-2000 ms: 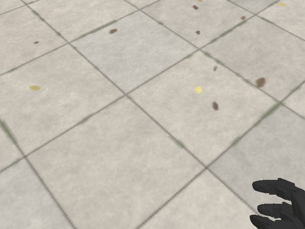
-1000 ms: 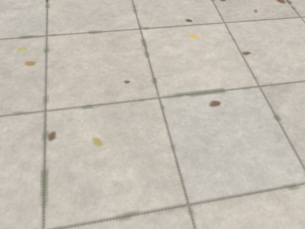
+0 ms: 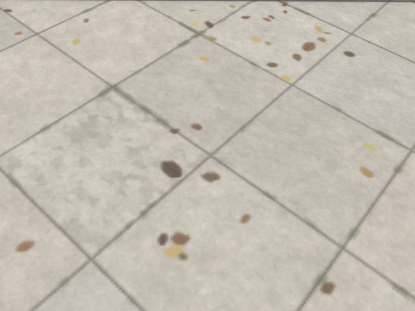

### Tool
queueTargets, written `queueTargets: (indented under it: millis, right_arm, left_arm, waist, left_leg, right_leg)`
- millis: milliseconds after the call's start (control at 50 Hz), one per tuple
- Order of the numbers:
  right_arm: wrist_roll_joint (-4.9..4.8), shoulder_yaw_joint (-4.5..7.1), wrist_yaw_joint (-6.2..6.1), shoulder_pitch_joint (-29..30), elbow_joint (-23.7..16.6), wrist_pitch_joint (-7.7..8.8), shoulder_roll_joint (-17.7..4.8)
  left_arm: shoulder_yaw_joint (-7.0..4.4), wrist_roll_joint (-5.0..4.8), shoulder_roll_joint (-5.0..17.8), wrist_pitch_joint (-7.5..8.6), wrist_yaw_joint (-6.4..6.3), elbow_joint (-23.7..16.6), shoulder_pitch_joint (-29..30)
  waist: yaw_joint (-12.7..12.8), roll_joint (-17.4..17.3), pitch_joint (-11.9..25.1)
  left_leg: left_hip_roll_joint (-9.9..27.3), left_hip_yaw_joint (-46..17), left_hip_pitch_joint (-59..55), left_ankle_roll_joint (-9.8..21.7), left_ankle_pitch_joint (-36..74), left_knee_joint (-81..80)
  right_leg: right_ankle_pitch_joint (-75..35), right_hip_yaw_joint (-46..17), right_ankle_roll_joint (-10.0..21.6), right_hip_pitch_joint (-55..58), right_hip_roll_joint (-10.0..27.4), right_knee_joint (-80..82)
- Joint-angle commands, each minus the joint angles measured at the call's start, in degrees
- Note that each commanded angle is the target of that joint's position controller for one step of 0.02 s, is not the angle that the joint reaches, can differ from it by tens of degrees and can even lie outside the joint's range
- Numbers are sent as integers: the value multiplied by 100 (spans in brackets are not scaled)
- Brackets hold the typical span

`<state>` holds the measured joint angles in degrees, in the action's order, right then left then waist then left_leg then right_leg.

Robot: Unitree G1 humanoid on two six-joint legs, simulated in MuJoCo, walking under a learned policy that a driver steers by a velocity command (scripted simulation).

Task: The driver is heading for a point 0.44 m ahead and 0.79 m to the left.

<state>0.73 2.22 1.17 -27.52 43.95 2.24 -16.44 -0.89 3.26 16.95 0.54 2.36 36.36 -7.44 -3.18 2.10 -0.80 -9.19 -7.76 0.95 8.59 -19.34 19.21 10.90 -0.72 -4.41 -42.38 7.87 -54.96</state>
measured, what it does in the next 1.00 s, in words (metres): walks ahead, turning left: right foot, then left foot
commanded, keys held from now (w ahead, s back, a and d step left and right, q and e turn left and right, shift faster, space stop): w+q+shift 0.68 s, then q+shift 0.32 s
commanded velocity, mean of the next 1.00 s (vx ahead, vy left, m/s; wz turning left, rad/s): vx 0.84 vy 0.00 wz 1.00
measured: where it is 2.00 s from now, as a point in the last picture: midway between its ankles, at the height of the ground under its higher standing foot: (53, 194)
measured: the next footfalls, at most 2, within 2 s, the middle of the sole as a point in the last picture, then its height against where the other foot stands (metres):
right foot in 0.18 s outside the picture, level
left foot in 0.64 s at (122, 240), level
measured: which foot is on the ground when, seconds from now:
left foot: down 0.00-0.16, up 0.18-0.62, down 0.64-0.98, up 1.00-1.00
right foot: up 0.00-0.16, down 0.18-0.62, up 0.64-0.98, down 1.00-1.00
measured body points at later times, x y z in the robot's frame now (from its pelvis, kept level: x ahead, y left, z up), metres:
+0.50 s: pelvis +0.46 +0.05 -0.01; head +0.48 +0.08 +0.44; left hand +0.26 +0.28 -0.14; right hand +0.81 -0.02 -0.05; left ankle +0.58 +0.22 -0.67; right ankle +0.36 -0.11 -0.74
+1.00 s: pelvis +0.85 +0.32 -0.03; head +0.86 +0.38 +0.42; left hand +0.84 +0.68 -0.05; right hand +1.10 +0.14 -0.13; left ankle +0.70 +0.23 -0.72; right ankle +1.06 +0.42 -0.74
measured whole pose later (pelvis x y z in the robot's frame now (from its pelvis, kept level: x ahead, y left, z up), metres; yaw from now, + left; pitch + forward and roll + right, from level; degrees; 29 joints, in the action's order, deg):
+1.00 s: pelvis +0.85 +0.32 -0.03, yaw +62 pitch +2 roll +0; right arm -2.3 5.2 -2.5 -24.2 46.1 0.4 -17.1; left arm -0.9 0.3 14.8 7.2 -1.0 28.4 6.6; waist -7.2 3.5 -5.1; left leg -13.6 -17.5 6.1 5.0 -29.6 42.2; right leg -11.4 -7.3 -2.0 -30.8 -1.9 -23.9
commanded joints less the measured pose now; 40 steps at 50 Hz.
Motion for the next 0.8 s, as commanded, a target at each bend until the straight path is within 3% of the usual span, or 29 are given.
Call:
queueTargets:
  millis: [20,60,100,120,140,160,180,200,220,240,260,280,300,340,360,440,500,540,560,580,600,620,640,660,680,700,720,760,800]
  right_arm:
    - [-38,338,-41,285,-306,221,-1146]
    - [-108,353,-95,109,-132,259,-1184]
    - [-143,380,-156,279,-53,255,-1299]
    - [-152,403,-167,449,-49,256,-1429]
    - [-101,441,-144,521,-26,262,-1611]
    - [-27,471,-99,858,-39,279,-1737]
    - [52,322,-83,948,-111,361,-1122]
    - [-215,68,-75,232,-367,328,-125]
    - [-84,57,-105,587,-363,286,-680]
    - [17,127,-70,895,-265,202,-936]
    - [104,130,4,1066,-197,126,-964]
    - [157,121,91,1303,-224,58,-854]
    - [167,75,176,1335,-307,-21,-669]
    - [158,-40,277,1733,-550,-161,-316]
    - [168,-76,315,1961,-670,-205,-250]
    - [92,-156,443,2794,-1104,-215,-278]
    - [120,-213,560,3399,-1219,-168,-243]
    - [95,-160,494,3143,-1052,-130,-376]
    - [75,-104,427,2715,-913,-117,-515]
    - [57,-1,348,1888,-680,-104,-725]
    - [48,153,251,653,-310,-104,-980]
    - [20,347,99,-228,54,-124,-1212]
    - [-103,522,-42,301,11,-206,-1651]
    - [140,584,-12,604,-322,-297,-2148]
    - [128,600,-70,361,-338,-296,-1911]
    - [86,553,-115,557,-204,-224,-1624]
    - [58,499,-158,744,-123,-117,-1448]
    - [-45,365,-219,1126,-179,43,-1174]
    - [-93,337,-154,1129,-139,120,-1132]
  left_arm:
    - [-106,-80,476,101,14,-606,1069]
    - [-81,-131,465,135,18,-750,1387]
    - [-91,-169,540,160,-25,-745,1233]
    - [-143,-179,655,166,-87,-608,726]
    - [-279,-216,969,185,-192,-375,-174]
    - [-417,-272,1197,170,-344,-72,-1530]
    - [-572,-131,1558,189,-503,149,-2726]
    - [-604,132,1896,250,-469,112,-2378]
    - [-593,28,1474,223,-399,-34,-1598]
    - [-482,-12,973,220,-387,-79,-1012]
    - [-425,-16,681,221,-361,25,-914]
    - [-382,-6,573,243,-359,183,-1027]
    - [-328,-14,437,294,-347,371,-1144]
    - [-280,-146,281,442,-233,676,-1358]
    - [-269,-192,255,500,-192,774,-1387]
    - [-266,-172,361,660,-177,908,-1147]
    - [-319,-181,651,674,-235,1105,-1577]
    - [-365,-203,950,585,-297,1110,-1791]
    - [-415,-206,1174,496,-338,1068,-1750]
    - [-458,-191,1350,380,-366,1011,-1590]
    - [-479,-169,1426,280,-371,880,-1290]
    - [-473,-111,1313,223,-321,825,-1147]
    - [-339,-28,670,233,-207,626,-1125]
    - [-290,-188,659,345,-224,-82,-1354]
    - [-248,-166,831,502,-238,-181,-833]
    - [-210,-196,811,573,-249,-147,-705]
    - [-181,-127,740,558,-276,-118,-551]
    - [-173,28,732,319,-295,18,-809]
    - [-144,24,601,154,-271,-144,-568]
  waist:
    - [30,-402,-623]
    - [-78,-501,-501]
    - [78,-483,-319]
    - [336,-500,10]
    - [748,-513,626]
    - [1550,-540,1181]
    - [1934,-24,1817]
    - [1049,2000,2411]
    - [955,1696,1941]
    - [772,1014,1095]
    - [697,264,638]
    - [666,44,333]
    - [529,148,97]
    - [417,181,-271]
    - [374,126,-409]
    - [126,98,-780]
    - [279,-163,-971]
    - [86,50,-589]
    - [-202,266,-254]
    - [-658,402,207]
    - [-1199,490,754]
    - [-1388,152,1058]
    - [-698,-1262,563]
    - [-223,-1513,1569]
    - [-426,-411,1502]
    - [-153,40,536]
    - [166,383,-19]
    - [608,576,-249]
    - [681,521,-205]
  left_leg:
    - [1129,-1414,732,774,2258,-1009]
    - [1335,-1596,423,681,3322,-1002]
    - [1364,-1548,216,477,4294,-769]
    - [1264,-1451,276,275,5393,-286]
    - [1217,-1453,432,105,6218,740]
    - [1041,-1380,1069,-5,6083,2211]
    - [613,-1048,1941,-66,4104,4233]
    - [-83,-522,3511,-169,-1015,5987]
    - [293,-242,3895,-56,-366,6253]
    - [698,-82,3921,-68,244,6073]
    - [938,67,3805,-107,475,5915]
    - [1096,130,3750,-125,472,5802]
    - [1207,153,3739,-172,448,5750]
    - [1464,202,4058,-194,498,5614]
    - [1537,254,4285,-211,645,5571]
    - [1420,806,4136,-205,1782,4254]
    - [1079,1638,3463,61,2177,2822]
    - [617,1968,2870,223,1999,2544]
    - [443,1970,2410,299,1692,2482]
    - [266,1893,1532,391,1350,2501]
    - [191,1628,232,563,1063,2361]
    - [271,1094,-1206,695,753,1917]
    - [1072,-360,-1523,869,758,1767]
    - [2160,-3435,-2914,2043,399,681]
    - [2289,-4014,-2594,1908,-273,-187]
    - [2198,-3657,-1592,1702,423,-451]
    - [1954,-3071,-648,1550,1828,-364]
    - [1596,-1912,600,1331,4639,-135]
    - [1154,-1337,1428,1079,5503,-107]
  right_leg:
    - [-845,255,14,158,-442,1070]
    - [-1316,206,181,564,-571,1607]
    - [-1340,146,360,1401,-745,2143]
    - [-1055,184,441,2379,-971,2283]
    - [-604,186,509,3647,-1094,2025]
    - [-221,204,547,5150,-882,1977]
    - [1756,-851,673,6457,120,2003]
    - [3758,-3882,1083,7225,1836,3276]
    - [4313,-4909,1103,6320,1688,4096]
    - [3991,-3900,1145,5428,1505,4066]
    - [3018,-3074,1189,4774,1335,4014]
    - [2257,-2347,1112,4328,1122,4092]
    - [1805,-1835,1097,3955,1079,4167]
    - [1013,-1032,966,3689,1085,4422]
    - [506,-629,914,3655,1076,4512]
    - [-1300,1159,685,3234,545,4882]
    - [-3091,1828,577,3568,378,5021]
    - [-5917,1918,536,4291,477,4333]
    - [-6874,1890,516,4555,590,3662]
    - [-7433,1825,558,4532,698,2545]
    - [-7422,1660,654,4109,801,1059]
    - [-5051,1556,599,3027,555,-821]
    - [1072,1487,424,1357,-536,-2944]
    - [1917,378,207,-501,-972,-4228]
    - [1401,-303,267,-789,-654,-3838]
    - [1127,-329,280,-716,-440,-3177]
    - [1180,-312,206,-340,-280,-2685]
    - [1360,-241,-16,585,-52,-2044]
    - [1365,-45,-132,1214,-30,-971]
